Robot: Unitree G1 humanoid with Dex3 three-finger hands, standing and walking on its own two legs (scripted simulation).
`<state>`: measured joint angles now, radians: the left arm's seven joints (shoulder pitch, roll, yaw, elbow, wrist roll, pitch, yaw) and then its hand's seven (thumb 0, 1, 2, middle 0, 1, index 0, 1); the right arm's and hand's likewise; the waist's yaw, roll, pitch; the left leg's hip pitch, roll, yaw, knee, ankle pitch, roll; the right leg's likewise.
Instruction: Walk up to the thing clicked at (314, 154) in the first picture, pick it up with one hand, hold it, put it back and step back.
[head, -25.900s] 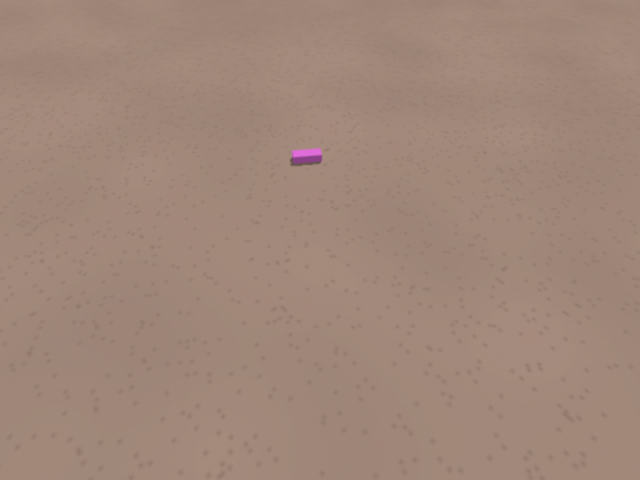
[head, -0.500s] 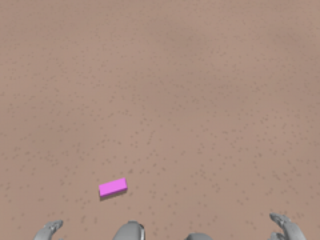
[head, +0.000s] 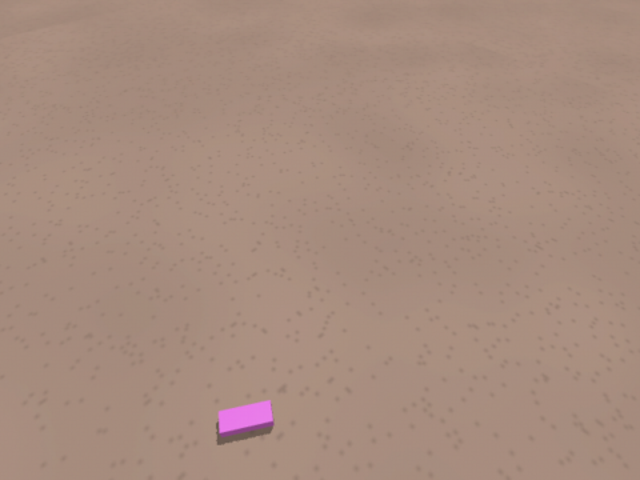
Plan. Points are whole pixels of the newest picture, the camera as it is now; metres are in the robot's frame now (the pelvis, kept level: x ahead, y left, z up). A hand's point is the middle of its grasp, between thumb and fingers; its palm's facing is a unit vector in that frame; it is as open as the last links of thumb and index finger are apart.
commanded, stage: walk up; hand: left
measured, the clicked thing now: (246, 418) +0.43 +0.24 -0.74
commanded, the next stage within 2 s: none
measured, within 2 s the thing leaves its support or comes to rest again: neither
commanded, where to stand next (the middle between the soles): +0.04 -0.01 m, yaw +1 degrees
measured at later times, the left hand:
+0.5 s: hand out of the picture +0.09 +0.21 -0.14, palm faces -0.05 -0.91 -0.40, open 7.4 cm
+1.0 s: hand out of the picture +0.00 +0.27 -0.14, palm faces -0.04 -0.86 -0.50, open 7.4 cm
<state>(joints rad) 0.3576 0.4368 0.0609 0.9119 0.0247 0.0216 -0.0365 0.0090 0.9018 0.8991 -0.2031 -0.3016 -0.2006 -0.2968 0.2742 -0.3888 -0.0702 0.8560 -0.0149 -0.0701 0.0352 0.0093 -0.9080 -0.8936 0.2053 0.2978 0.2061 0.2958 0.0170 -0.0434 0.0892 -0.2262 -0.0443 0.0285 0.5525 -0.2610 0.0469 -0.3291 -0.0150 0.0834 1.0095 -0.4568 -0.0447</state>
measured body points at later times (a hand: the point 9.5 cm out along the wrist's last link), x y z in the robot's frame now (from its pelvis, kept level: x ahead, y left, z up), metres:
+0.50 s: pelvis -0.05 -0.04 -0.01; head +0.02 -0.06 +0.43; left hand +0.09 +0.26 -0.11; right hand +0.07 -0.35 -0.14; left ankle -0.07 +0.09 -0.66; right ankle +0.04 -0.14 -0.73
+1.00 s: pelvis -0.03 -0.04 -0.01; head -0.03 -0.06 +0.43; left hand +0.00 +0.31 -0.10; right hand -0.02 -0.37 -0.13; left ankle -0.08 +0.06 -0.73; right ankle +0.07 -0.16 -0.73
